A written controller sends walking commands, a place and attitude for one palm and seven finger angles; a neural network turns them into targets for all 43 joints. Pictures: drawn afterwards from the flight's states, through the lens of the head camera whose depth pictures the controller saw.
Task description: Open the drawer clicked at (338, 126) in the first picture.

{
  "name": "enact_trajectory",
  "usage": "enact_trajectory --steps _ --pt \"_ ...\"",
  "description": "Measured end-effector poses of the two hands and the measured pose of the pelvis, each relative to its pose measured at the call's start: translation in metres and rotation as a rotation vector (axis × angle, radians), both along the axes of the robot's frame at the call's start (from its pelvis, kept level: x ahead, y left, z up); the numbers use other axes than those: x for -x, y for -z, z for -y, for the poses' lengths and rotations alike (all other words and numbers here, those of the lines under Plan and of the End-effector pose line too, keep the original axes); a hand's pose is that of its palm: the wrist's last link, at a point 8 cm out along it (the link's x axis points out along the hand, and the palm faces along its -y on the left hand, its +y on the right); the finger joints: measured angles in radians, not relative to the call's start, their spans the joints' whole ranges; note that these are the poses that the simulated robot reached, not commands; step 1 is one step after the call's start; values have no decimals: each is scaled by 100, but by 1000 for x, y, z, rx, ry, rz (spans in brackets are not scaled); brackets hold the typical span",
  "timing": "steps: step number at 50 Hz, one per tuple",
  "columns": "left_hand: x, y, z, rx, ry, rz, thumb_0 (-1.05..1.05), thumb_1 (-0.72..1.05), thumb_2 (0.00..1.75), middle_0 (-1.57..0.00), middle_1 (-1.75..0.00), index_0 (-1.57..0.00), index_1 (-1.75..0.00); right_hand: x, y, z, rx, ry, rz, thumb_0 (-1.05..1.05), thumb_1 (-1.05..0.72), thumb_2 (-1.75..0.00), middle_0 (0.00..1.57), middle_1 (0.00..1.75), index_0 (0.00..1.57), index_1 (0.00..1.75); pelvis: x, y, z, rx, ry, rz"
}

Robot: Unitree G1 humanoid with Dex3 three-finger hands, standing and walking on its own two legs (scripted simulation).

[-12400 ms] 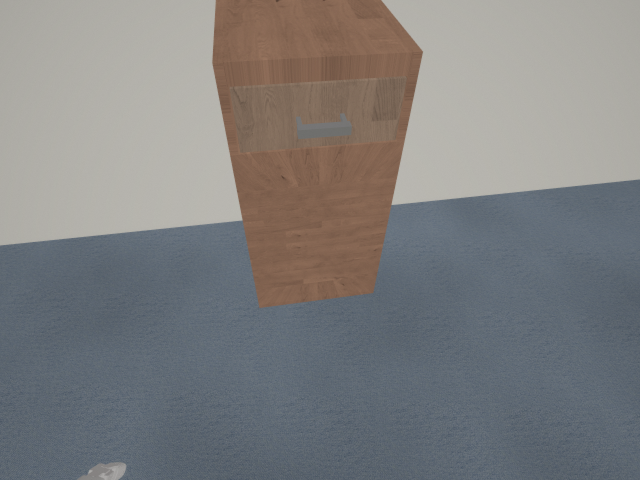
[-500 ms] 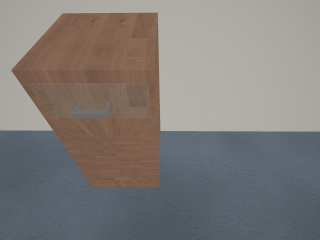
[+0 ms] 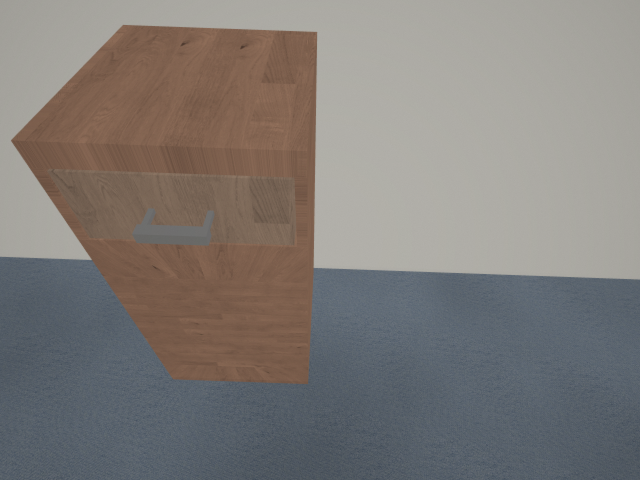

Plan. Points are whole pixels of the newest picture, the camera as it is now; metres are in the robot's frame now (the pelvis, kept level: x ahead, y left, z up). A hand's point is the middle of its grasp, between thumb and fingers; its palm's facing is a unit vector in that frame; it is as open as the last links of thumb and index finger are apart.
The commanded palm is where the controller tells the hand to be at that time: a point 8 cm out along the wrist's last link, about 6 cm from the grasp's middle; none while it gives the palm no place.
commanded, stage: come to a stop and stand still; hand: left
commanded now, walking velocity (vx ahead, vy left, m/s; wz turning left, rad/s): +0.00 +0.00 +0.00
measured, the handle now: (176, 225) +0.49 +0.28 +0.00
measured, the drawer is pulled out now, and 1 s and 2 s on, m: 0.00 0.00 0.00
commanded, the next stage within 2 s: look again from close up in 0.08 s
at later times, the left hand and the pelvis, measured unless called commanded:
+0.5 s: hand out of the picture +0.01 +0.20 -0.19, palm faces +0.01 -0.98 -0.18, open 7.4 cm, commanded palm none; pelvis -0.01 +0.03 -0.01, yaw -1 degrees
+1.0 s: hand (107, 442) +0.17 +0.27 -0.04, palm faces +0.03 -0.30 -0.95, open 7.8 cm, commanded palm +0.11 +0.29 -0.03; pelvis -0.07 +0.04 -0.04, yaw +0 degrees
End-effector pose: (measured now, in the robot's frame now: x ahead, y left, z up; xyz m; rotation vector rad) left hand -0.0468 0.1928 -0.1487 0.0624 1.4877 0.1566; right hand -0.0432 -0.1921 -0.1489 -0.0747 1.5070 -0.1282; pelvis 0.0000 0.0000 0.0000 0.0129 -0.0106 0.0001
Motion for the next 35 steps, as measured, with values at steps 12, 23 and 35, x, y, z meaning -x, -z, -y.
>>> enact_trajectory --steps 12,23,35 --pt "-13 -2 0 -20 28 27 1 91 90 -20 -30 -20 -30 -23 4 11 18 -14 30 3 -93 -90 20 30 20 30 -6 3 -3 18 13 -17" --pt "-46 12 -43 -37 80 132 1 91 90 -20 -30 -20 -30 -54 -4 17 112 -13 200 1 -92 -90 20 29 19 30 3 10 -23 21 26 16" --pt "-42 3 -80 -68 98 184 1 91 90 -19 -30 -20 -30 -49 -12 -4 99 -39 239 0 -93 -90 20 30 20 30 23 6 -43 23 23 16"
